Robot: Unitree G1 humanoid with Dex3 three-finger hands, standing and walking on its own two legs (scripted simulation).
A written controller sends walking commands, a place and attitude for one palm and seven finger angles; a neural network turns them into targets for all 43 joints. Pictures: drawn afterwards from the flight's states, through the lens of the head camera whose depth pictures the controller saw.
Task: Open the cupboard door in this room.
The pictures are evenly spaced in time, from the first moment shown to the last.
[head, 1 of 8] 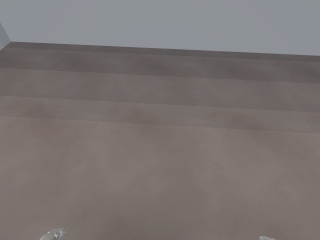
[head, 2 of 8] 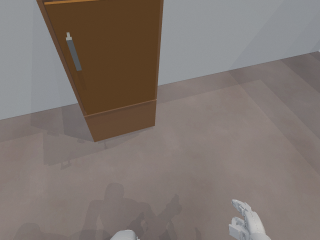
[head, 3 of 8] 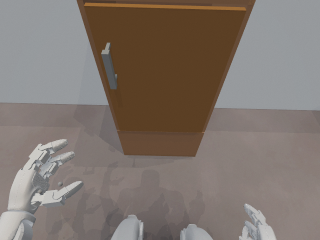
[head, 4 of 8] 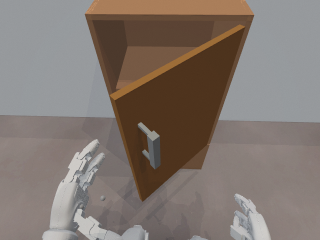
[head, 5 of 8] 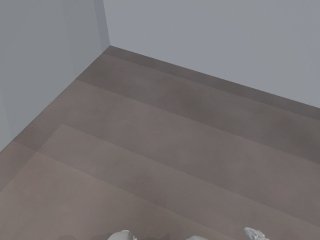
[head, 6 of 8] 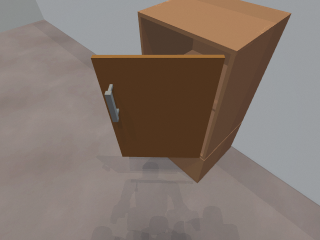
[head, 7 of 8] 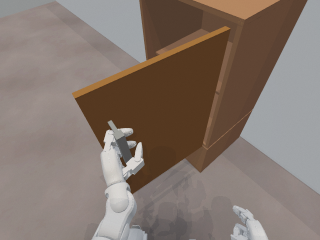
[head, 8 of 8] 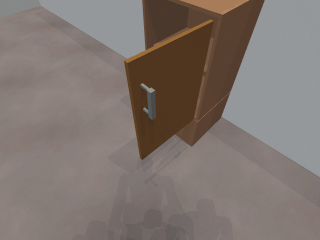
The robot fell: no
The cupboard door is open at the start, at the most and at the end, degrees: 0 87 87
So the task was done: yes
